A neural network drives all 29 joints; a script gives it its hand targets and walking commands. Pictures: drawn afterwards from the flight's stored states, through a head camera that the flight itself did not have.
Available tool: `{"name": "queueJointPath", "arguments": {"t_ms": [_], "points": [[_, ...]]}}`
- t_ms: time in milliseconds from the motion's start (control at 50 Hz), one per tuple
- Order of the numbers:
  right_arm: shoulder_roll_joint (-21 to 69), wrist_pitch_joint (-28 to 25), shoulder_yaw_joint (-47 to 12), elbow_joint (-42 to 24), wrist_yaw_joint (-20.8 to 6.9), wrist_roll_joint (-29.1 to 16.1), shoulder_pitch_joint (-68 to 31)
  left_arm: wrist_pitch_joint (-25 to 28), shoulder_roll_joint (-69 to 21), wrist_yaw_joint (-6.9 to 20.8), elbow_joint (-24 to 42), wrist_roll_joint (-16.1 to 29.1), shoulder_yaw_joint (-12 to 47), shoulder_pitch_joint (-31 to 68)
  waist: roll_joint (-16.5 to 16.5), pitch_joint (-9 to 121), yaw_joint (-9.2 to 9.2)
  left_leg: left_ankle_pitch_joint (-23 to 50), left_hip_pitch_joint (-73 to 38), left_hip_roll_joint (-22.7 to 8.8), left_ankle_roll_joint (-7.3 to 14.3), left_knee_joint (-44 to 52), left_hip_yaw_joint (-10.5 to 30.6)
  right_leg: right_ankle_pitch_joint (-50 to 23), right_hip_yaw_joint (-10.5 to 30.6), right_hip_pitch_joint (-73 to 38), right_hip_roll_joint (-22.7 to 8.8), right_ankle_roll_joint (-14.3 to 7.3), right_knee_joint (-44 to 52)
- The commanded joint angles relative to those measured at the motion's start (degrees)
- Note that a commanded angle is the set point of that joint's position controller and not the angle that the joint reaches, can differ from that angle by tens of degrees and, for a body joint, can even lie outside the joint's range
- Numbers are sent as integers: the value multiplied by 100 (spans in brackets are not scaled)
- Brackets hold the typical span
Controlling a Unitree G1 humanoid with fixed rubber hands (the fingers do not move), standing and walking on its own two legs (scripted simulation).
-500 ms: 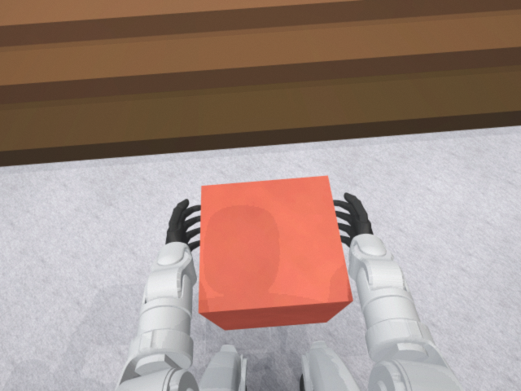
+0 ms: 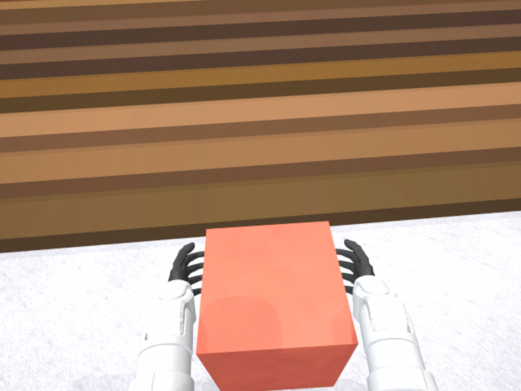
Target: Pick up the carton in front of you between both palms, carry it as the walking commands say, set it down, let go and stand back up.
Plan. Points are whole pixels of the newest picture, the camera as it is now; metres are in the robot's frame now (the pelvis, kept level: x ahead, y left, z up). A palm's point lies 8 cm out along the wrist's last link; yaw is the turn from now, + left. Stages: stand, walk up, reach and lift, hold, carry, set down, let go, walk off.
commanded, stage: reach and lift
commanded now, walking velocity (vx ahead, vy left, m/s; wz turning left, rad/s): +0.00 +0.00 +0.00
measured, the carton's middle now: (272, 311) +0.29 +0.00 -0.05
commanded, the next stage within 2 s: hold in 1.00 s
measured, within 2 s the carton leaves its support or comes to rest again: neither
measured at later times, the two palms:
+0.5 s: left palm (180, 283) +0.29 +0.15 +0.04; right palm (365, 279) +0.29 -0.15 +0.03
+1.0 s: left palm (179, 280) +0.30 +0.15 +0.05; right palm (365, 276) +0.29 -0.15 +0.04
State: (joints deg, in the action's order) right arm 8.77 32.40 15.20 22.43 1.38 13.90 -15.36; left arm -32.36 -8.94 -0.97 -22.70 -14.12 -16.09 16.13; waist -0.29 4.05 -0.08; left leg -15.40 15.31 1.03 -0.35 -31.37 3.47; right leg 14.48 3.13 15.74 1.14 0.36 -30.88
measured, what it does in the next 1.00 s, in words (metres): stands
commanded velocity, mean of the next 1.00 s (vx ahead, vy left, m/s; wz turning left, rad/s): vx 0.00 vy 0.00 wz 0.00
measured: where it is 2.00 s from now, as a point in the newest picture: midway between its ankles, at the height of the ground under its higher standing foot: outside the picture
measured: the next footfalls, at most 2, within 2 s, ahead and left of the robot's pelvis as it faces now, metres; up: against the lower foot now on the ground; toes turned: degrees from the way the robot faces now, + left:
none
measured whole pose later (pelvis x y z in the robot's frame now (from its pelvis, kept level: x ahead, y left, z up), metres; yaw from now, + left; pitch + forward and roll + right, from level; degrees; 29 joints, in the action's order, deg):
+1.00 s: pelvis +0.01 +0.00 +0.01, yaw +0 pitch -6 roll +0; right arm 8.6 39.4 12.6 15.8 0.2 15.6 -14.6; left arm -39.0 -8.8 0.3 -16.4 -15.9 -13.6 15.4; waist -0.2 -1.4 0.0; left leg -11.8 4.5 0.9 -0.3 -22.0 3.6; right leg 11.1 3.3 5.1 0.9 0.3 -22.0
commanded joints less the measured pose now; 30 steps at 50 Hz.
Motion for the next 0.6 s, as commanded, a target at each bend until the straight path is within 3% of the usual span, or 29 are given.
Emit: {"name": "queueJointPath", "arguments": {"t_ms": [0, 80, 220, 580], "points": [[5493, 89, -3017, 40, -1500, -1046, -3039, -128, -5574, 1488, -246, 998, 3038, 2804, -1, 742, 17, 599, -386, 352, 66, 747, 126, -619, 138, -736, 364, -85, 656], [5472, 96, -2698, 251, -1585, -891, -3470, -125, -5595, 1564, -453, 855, 2712, 3239, -27, 524, 13, 65, -317, 322, 114, 826, 90, -72, 79, -697, 348, -128, 690], [5638, 26, -2903, 34, -1637, -1000, -3979, -40, -5730, 1606, -226, 958, 2897, 3749, 16, 1157, 10, 305, -574, 334, 116, 794, 68, -306, 70, -957, 350, -106, 669], [5462, 228, -3088, -515, -1538, -1077, -3133, -225, -5479, 1526, 319, 1019, 3069, 2928, 30, 1203, 11, 1361, -1117, 405, 51, 1032, 89, -1317, 120, -1414, 389, -40, 955]]}}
